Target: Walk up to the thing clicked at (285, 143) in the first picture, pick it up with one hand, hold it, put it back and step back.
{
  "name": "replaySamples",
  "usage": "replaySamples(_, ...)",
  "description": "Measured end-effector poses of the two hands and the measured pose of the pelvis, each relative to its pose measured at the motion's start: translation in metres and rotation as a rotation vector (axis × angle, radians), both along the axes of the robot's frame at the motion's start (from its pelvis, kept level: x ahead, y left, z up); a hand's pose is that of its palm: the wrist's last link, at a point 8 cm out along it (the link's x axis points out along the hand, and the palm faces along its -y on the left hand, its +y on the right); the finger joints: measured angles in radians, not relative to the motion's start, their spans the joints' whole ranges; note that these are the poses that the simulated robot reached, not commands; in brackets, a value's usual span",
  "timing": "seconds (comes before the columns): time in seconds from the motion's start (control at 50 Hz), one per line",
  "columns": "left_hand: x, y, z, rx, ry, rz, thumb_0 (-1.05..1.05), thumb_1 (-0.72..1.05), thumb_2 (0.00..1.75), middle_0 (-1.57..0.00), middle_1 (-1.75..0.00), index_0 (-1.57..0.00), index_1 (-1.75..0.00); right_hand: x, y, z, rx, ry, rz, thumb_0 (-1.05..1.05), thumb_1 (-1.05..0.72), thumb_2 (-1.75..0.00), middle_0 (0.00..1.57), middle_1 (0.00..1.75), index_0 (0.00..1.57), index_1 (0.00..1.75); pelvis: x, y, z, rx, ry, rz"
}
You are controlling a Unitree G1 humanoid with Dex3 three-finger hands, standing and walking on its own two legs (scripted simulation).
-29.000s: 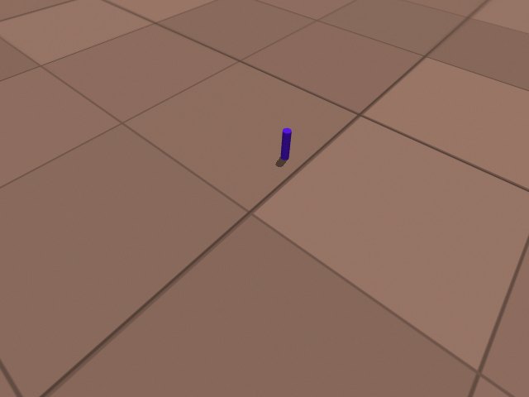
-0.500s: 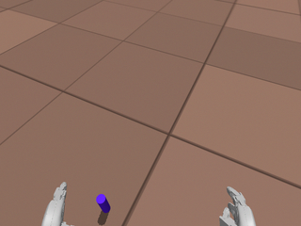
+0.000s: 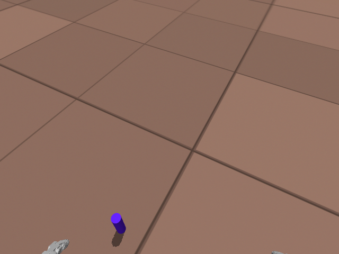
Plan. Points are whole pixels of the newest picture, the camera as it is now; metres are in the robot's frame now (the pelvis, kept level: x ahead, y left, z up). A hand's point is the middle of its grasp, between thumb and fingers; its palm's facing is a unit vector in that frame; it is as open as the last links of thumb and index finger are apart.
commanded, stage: stand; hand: left
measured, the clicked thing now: (118, 223) +0.36 +0.24 -0.65
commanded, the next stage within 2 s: step back in 1.98 s
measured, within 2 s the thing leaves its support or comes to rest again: neither
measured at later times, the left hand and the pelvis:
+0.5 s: hand out of the picture +0.03 +0.25 -0.13, palm faces +0.00 -0.94 -0.35, open 7.4 cm; pelvis -0.02 +0.00 +0.03, yaw +0 degrees
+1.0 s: hand out of the picture +0.04 +0.24 -0.13, palm faces -0.02 -0.94 -0.34, open 7.4 cm; pelvis -0.01 +0.00 +0.03, yaw +0 degrees
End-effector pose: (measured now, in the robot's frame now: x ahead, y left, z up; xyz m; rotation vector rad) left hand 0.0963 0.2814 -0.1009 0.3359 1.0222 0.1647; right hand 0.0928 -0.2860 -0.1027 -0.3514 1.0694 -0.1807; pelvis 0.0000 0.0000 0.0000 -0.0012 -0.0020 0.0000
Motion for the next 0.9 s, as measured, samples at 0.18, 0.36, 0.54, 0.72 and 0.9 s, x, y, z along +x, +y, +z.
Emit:
replaySamples(0.18,-0.042,0.009,0.002,0.005,0.134,0.072,0.01,0.88,0.89,-0.20,-0.30,-0.20,-0.30,-0.026,0.005,0.000,0.029,0.095,-0.032,0.01,-0.90,-0.90,0.20,0.30,0.20,0.30,-0.002,0.002,0.016,0.001,-0.042,0.002)
replaySamples(0.36,-0.062,0.007,0.009,-0.001,0.190,0.094,0.01,0.90,0.89,-0.20,-0.30,-0.20,-0.30,-0.035,0.014,0.000,0.070,0.119,-0.038,0.01,-0.90,-0.90,0.20,0.30,0.20,0.30,-0.010,0.001,0.026,0.003,-0.072,0.005)
replaySamples(0.54,-0.072,0.009,0.013,0.010,0.213,0.106,0.01,0.91,0.89,-0.20,-0.30,-0.20,-0.30,-0.048,0.003,0.002,0.064,0.153,-0.055,0.01,-0.90,-0.90,0.20,0.30,0.20,0.30,-0.017,-0.002,0.030,0.004,-0.078,0.008)
replaySamples(0.72,-0.073,0.009,0.011,0.006,0.238,0.109,0.01,0.91,0.89,-0.20,-0.30,-0.20,-0.30,-0.062,-0.007,0.004,0.045,0.196,-0.074,0.01,-0.90,-0.90,0.20,0.30,0.20,0.30,-0.018,-0.004,0.031,0.001,-0.072,0.006)
replaySamples(0.9,-0.065,0.007,0.010,-0.001,0.250,0.103,0.01,0.91,0.89,-0.20,-0.30,-0.20,-0.30,-0.062,-0.008,0.005,0.042,0.216,-0.080,0.01,-0.90,-0.90,0.20,0.30,0.20,0.30,-0.013,-0.004,0.032,0.002,-0.063,0.003)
